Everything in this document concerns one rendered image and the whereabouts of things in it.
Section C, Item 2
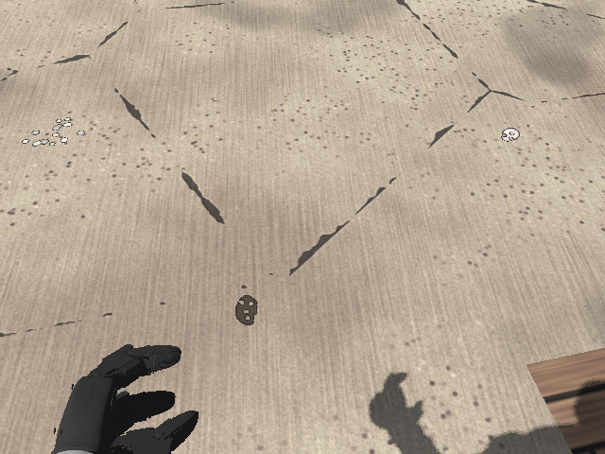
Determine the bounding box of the left robot hand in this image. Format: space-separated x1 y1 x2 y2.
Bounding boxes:
54 344 199 454

